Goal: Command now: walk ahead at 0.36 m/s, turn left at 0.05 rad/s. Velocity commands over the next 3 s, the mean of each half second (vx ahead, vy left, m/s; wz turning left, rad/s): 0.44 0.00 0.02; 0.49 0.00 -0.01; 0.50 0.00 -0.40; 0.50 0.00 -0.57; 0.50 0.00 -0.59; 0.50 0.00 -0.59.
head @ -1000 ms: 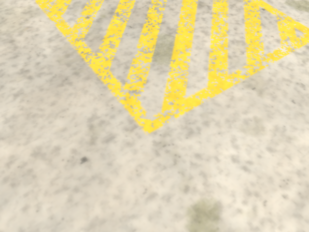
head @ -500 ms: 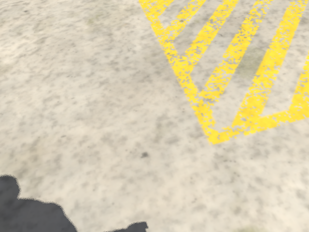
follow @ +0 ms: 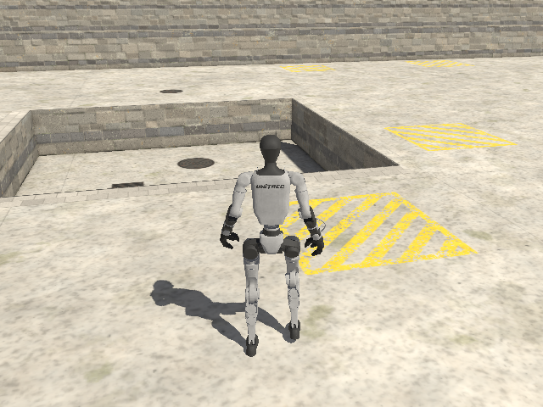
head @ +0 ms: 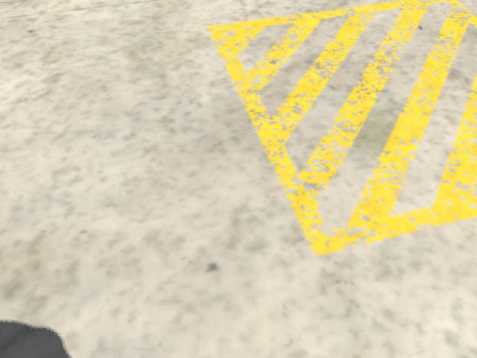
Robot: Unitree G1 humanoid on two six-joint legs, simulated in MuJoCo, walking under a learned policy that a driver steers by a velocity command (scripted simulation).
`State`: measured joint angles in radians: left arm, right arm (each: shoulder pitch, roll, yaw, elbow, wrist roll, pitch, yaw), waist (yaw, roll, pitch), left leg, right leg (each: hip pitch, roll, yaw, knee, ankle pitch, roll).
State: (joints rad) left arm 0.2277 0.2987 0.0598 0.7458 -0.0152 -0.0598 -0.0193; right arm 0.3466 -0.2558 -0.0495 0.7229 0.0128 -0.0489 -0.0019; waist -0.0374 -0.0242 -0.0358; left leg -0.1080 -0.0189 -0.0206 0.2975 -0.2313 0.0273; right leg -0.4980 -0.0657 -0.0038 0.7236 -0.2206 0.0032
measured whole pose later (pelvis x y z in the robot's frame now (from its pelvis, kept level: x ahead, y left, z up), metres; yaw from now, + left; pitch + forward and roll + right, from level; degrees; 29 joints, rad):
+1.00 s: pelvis +0.48 -0.01 +0.00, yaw -1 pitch +1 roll +2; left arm 0.14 0.29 0.04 0.72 -0.01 -0.07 0.00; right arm 0.35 -0.26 -0.05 0.84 0.00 -0.09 0.02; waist -0.06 -0.05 0.02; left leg -0.06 -0.08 0.05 0.22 -0.18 0.07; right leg -0.71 -0.14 0.05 0.79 0.02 0.01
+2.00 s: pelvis +1.03 -0.13 +0.00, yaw -33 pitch +1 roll +2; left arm 0.21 0.32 0.08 0.63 -0.02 -0.01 0.00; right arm 0.31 -0.27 -0.06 0.82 -0.01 -0.10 0.01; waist -0.06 -0.05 0.03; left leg -0.10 -0.03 0.12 0.29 -0.22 0.03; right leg -0.69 -0.09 0.08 1.02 -0.18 0.01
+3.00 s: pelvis +1.42 -0.52 +0.00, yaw -68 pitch +1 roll +2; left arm 0.22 0.32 0.08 0.64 -0.02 -0.01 0.00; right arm 0.31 -0.27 -0.06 0.81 -0.01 -0.09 0.01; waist -0.05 -0.05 0.03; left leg -0.11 -0.02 0.12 0.31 -0.21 0.03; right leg -0.67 -0.08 0.07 1.04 -0.21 0.01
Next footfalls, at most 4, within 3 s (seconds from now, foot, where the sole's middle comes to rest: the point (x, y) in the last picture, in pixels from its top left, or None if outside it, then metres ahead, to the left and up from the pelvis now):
0.12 right None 0.13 -0.14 -0.78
0.66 left None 0.48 0.07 -0.78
1.20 right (289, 278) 0.77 -0.17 -0.78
1.70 left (244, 202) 1.09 -0.04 -0.78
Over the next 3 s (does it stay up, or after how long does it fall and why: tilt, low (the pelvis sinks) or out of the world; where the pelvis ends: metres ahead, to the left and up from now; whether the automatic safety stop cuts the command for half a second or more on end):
stays up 1.42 -0.52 0.00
